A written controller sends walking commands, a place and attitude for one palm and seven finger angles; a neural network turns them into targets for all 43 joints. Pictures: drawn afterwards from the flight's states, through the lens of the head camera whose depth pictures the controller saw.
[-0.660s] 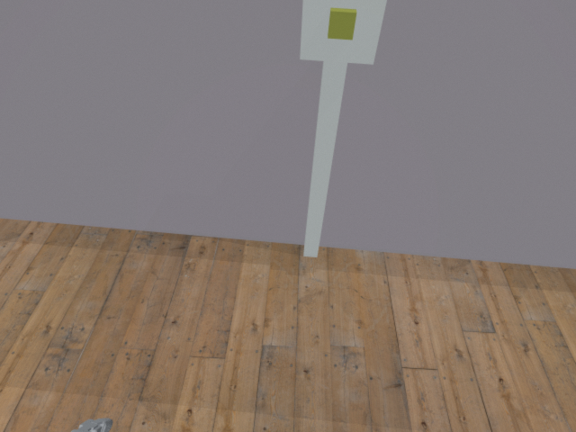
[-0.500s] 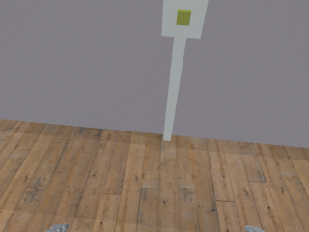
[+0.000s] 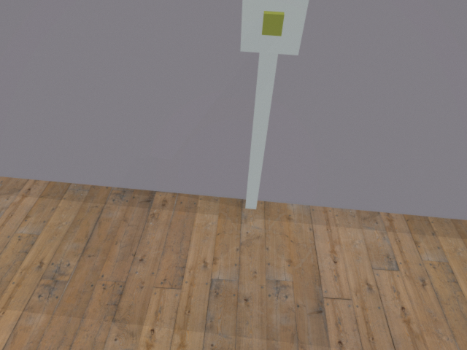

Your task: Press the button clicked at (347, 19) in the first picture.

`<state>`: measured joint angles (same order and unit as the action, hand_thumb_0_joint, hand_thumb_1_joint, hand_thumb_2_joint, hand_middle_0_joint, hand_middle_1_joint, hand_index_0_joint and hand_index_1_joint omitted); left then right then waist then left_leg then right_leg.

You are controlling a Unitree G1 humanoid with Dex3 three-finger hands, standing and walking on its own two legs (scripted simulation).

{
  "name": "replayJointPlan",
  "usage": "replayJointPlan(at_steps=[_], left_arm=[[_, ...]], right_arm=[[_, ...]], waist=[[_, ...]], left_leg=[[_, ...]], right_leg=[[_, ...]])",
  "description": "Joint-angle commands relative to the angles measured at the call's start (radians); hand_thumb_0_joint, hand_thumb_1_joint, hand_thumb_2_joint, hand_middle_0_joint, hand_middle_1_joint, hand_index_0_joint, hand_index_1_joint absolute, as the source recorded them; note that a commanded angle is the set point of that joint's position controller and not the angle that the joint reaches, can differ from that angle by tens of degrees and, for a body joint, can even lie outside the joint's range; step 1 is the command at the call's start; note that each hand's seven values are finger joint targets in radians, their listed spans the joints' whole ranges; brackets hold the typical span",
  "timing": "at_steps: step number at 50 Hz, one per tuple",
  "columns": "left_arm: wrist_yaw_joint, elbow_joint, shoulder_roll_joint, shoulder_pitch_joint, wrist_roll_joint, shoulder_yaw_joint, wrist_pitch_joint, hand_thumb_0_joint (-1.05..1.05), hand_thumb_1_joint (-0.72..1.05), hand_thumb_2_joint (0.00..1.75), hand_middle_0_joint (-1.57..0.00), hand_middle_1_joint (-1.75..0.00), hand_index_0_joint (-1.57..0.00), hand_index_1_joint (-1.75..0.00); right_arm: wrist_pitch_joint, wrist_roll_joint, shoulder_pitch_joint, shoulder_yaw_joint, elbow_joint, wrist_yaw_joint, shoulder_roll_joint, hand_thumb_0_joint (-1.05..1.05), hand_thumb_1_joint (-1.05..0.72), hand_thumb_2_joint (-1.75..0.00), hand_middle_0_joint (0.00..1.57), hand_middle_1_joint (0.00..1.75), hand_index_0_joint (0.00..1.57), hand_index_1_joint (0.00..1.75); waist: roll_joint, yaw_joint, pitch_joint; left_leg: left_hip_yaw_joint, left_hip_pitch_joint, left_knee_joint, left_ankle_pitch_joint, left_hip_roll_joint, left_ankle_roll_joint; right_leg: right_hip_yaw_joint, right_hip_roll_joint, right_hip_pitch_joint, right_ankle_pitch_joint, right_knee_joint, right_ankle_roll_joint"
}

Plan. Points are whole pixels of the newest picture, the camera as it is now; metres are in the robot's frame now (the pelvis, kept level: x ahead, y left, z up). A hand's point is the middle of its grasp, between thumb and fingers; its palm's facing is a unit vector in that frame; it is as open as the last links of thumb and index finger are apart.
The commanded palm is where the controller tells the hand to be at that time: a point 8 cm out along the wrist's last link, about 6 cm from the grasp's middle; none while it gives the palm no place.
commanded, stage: stand and wait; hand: left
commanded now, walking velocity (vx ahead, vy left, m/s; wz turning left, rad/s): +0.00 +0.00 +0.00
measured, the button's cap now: (272, 23) +0.91 -0.05 +0.18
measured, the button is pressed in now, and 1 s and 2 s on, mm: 0 0 0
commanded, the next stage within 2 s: look at it before walking up in 0.24 s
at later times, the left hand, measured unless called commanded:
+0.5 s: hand out of the picture +0.06 +0.24 -0.16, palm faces -0.03 -0.95 -0.32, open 7.4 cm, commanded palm none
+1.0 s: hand out of the picture +0.07 +0.24 -0.15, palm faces -0.03 -0.94 -0.33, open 7.4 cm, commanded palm none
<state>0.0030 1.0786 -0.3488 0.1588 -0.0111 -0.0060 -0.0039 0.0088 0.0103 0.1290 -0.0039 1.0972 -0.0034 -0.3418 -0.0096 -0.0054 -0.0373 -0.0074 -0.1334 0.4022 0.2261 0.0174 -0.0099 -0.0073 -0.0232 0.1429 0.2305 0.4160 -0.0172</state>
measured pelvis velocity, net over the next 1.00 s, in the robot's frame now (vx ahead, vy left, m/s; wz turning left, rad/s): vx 0.00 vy -0.01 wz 0.00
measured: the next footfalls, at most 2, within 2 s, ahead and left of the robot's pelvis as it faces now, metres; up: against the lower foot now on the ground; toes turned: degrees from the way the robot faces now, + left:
left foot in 1.78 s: +0.05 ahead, +0.12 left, +0.00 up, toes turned -23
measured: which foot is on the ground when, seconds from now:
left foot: down 0.00-1.00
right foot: down 0.00-1.00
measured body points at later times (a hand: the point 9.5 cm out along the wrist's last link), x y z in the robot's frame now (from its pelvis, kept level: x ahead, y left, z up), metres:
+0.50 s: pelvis -0.01 -0.01 +0.00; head +0.00 -0.01 +0.45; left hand +0.07 +0.28 -0.13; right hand +0.07 -0.30 -0.13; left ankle +0.00 +0.11 -0.74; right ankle +0.00 -0.13 -0.74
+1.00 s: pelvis +0.00 -0.01 +0.00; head +0.01 -0.01 +0.45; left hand +0.07 +0.29 -0.13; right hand +0.08 -0.30 -0.13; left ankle +0.00 +0.11 -0.74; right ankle +0.00 -0.13 -0.74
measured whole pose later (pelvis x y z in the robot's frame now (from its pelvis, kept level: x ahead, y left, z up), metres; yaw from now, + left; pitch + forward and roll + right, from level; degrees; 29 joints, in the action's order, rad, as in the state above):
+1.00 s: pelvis +0.00 -0.01 +0.00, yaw +0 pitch -2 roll +0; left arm 0.01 1.09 -0.34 0.14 -0.01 -0.01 0.00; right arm 0.01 0.01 0.11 -0.01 1.11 -0.01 -0.34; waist -0.01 -0.01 -0.04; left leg -0.01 -0.12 0.36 0.20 0.00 0.01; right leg -0.01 -0.01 0.14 0.21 0.38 0.00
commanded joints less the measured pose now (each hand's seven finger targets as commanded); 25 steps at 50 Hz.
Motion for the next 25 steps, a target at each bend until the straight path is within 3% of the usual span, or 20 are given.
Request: replayJointPlan(at_steps=[1,11,25], left_arm=[[-0.015,-0.066,-0.198,-0.065,0.001,0.038,0.026,0.00,0.90,0.90,-0.20,-0.30,-0.20,-0.30],[-0.013,-0.058,-0.194,-0.063,0.000,0.037,0.026,0.00,0.90,0.90,-0.20,-0.30,-0.20,-0.30],[-0.015,-0.057,-0.190,-0.060,-0.001,0.039,0.030,0.00,0.90,0.90,-0.20,-0.30,-0.20,-0.30]], right_arm=[[0.024,-0.003,-0.063,0.039,-0.064,0.014,-0.202,0.00,-0.90,-0.90,0.20,0.30,0.20,0.30],[0.023,-0.001,-0.056,0.037,-0.050,0.012,-0.201,0.00,-0.90,-0.90,0.20,0.30,0.20,0.30],[0.025,-0.002,-0.053,0.037,-0.044,0.013,-0.196,0.00,-0.90,-0.90,0.20,0.30,0.20,0.30]], waist=[[0.005,0.003,0.052],[0.006,0.003,0.038],[0.007,0.001,0.058]], left_leg=[[-0.097,-0.026,-0.082,-0.121,-0.125,-0.026],[-0.106,-0.031,-0.097,-0.072,-0.124,-0.024],[-0.101,-0.016,-0.092,-0.122,-0.129,-0.020]], right_leg=[[-0.089,-0.100,-0.007,-0.114,-0.077,0.045],[-0.100,-0.095,0.021,-0.040,-0.100,0.045],[-0.098,-0.096,0.005,-0.102,-0.094,0.045]])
